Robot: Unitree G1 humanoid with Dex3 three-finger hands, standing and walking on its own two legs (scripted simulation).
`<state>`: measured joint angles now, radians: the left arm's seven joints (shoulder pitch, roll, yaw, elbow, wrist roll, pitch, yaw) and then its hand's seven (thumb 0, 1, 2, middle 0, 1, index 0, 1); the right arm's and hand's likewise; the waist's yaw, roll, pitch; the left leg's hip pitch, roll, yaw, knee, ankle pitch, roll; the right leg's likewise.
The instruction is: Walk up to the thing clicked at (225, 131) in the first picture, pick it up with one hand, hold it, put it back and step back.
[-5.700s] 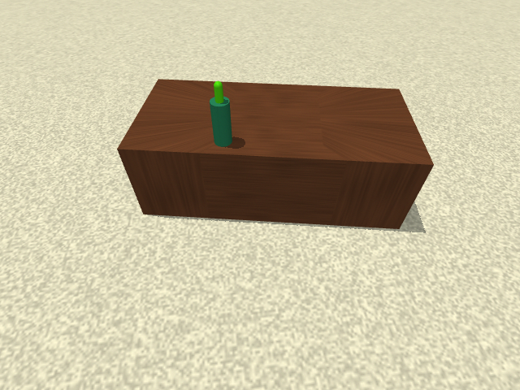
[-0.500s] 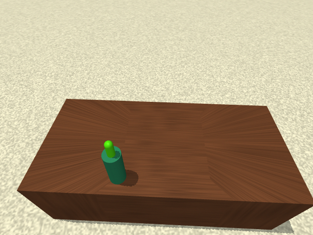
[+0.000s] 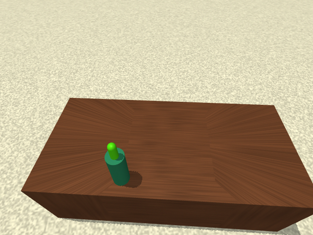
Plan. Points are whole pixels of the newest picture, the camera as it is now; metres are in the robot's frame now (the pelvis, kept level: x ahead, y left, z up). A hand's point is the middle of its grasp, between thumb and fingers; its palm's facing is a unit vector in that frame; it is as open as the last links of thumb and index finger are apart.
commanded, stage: stand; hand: left
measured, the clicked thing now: (116, 163) +0.45 +0.17 -0.23
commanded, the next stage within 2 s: go down in 1.62 s
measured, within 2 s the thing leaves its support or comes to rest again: neither
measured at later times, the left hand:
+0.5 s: hand out of the picture +0.08 +0.25 -0.15, palm faces -0.02 -0.94 -0.34, open 7.4 cm
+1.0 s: hand out of the picture +0.06 +0.25 -0.15, palm faces -0.02 -0.94 -0.35, open 7.4 cm
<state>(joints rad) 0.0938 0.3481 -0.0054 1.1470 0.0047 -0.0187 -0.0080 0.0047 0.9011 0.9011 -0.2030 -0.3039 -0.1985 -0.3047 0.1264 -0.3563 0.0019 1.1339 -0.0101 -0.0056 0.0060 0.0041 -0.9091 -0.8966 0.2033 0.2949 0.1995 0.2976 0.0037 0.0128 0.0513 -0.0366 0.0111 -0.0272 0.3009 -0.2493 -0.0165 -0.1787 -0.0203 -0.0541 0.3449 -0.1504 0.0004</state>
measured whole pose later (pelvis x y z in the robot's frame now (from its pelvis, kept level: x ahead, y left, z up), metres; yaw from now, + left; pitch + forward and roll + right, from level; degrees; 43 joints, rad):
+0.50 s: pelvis +0.00 +0.00 +0.00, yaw +0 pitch -2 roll +0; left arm 0.08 0.35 0.00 1.14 0.01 -0.02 -0.01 0.00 0.90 0.90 -0.20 -0.30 -0.20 -0.30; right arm 0.12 -0.36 0.00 1.12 -0.01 0.00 0.00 0.00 -0.91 -0.90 0.20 0.29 0.20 0.30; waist 0.00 0.01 0.05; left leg -0.02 0.01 -0.03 0.29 -0.24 -0.02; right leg -0.16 -0.02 -0.05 0.33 -0.14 0.00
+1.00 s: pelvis -0.01 +0.00 +0.00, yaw +0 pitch -2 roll +0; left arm 0.11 0.35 0.00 1.15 0.01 -0.02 -0.01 0.00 0.90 0.90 -0.20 -0.30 -0.20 -0.31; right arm 0.14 -0.36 0.00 1.12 -0.01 0.00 0.01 0.00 -0.91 -0.90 0.20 0.29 0.20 0.30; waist 0.01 0.01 0.05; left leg -0.02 0.01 -0.03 0.29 -0.23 -0.02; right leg -0.16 -0.02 -0.05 0.34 -0.13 0.00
